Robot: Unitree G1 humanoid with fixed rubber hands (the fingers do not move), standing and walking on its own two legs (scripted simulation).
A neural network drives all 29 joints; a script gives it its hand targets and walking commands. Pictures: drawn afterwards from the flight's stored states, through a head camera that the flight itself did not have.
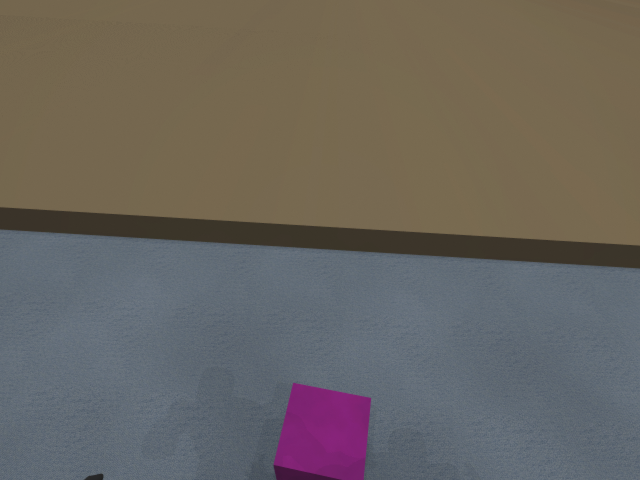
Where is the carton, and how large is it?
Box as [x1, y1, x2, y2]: [274, 383, 370, 479]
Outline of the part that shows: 293,383 274,460 276,478 363,479 370,398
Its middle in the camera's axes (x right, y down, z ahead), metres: +0.01 +0.55 +1.04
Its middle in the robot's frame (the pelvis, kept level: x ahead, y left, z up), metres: +0.38 -0.02 -0.66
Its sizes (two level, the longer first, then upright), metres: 0.210 0.200 0.250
